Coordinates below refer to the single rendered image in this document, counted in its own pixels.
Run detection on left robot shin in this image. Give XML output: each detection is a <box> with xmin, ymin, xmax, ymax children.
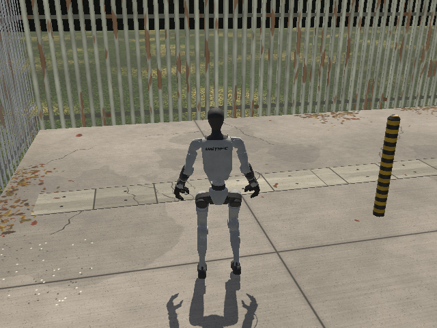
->
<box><xmin>197</xmin><ymin>225</ymin><xmax>207</xmax><ymax>270</ymax></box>

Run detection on left robot upper arm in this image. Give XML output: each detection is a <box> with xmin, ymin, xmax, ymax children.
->
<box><xmin>183</xmin><ymin>138</ymin><xmax>203</xmax><ymax>176</ymax></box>

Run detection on robot right hand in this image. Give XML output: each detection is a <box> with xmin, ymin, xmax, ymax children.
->
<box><xmin>244</xmin><ymin>182</ymin><xmax>260</xmax><ymax>198</ymax></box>

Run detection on robot right foot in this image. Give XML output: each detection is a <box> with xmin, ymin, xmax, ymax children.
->
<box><xmin>231</xmin><ymin>260</ymin><xmax>241</xmax><ymax>275</ymax></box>

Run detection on robot left hand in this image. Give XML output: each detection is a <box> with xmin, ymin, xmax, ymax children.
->
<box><xmin>174</xmin><ymin>185</ymin><xmax>189</xmax><ymax>200</ymax></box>

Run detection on right robot forearm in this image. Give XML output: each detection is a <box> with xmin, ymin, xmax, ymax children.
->
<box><xmin>244</xmin><ymin>163</ymin><xmax>257</xmax><ymax>187</ymax></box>

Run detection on left robot forearm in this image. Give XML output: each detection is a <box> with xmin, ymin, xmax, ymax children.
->
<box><xmin>176</xmin><ymin>165</ymin><xmax>189</xmax><ymax>189</ymax></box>

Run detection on right robot upper arm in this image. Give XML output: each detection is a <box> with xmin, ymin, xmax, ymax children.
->
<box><xmin>231</xmin><ymin>137</ymin><xmax>251</xmax><ymax>174</ymax></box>

